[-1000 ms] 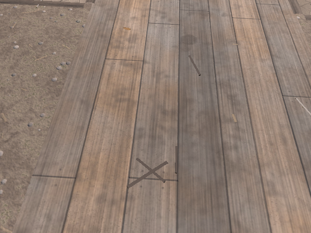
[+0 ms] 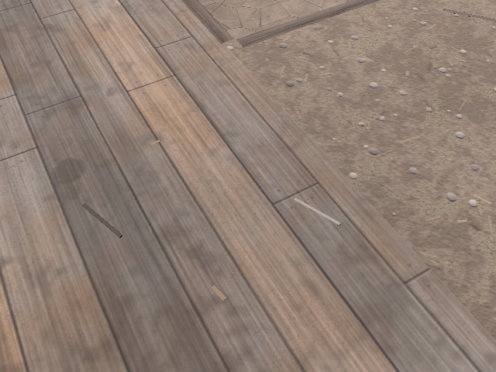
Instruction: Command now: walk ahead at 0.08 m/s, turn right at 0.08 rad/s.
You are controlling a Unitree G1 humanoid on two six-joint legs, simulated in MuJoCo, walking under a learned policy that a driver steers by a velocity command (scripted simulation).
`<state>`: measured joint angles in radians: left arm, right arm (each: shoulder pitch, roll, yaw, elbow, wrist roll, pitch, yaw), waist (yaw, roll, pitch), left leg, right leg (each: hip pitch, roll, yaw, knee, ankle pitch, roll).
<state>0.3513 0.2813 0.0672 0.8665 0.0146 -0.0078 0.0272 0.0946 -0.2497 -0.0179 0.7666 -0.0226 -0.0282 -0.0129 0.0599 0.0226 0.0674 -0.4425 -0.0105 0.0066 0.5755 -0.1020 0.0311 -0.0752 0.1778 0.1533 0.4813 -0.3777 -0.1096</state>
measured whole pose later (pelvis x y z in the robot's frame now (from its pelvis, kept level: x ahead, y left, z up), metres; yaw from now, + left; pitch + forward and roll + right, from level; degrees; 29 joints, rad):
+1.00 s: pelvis -0.02 +0.01 +0.01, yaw +32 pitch +0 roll +0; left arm 0.22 0.31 0.06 0.78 0.02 0.05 0.02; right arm 0.17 -0.28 -0.05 0.73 -0.01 0.04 0.02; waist 0.02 -0.05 0.07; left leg -0.23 -0.06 0.00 0.53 -0.30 0.07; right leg -0.40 -0.05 -0.05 0.95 -0.50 0.02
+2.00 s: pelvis +0.04 +0.01 +0.01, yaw +49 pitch -1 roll +0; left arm 0.24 0.28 0.03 0.83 0.03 -0.01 -0.02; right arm 0.33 -0.27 -0.03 0.95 -0.02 0.00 -0.01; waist -0.02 0.00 0.00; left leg -0.05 -0.03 -0.08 0.36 -0.30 0.03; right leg -0.29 0.02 -0.04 0.66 -0.41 -0.08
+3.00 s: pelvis +0.37 +0.35 +0.00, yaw +29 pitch +1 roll +1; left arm 0.03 0.22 0.03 0.80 0.04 0.00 -0.07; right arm 0.40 -0.21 -0.03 0.98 -0.02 -0.09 -0.02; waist -0.05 -0.02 0.07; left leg 0.10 -0.02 0.31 0.25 -0.36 0.01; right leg -0.59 -0.05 -0.11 0.67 -0.08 -0.10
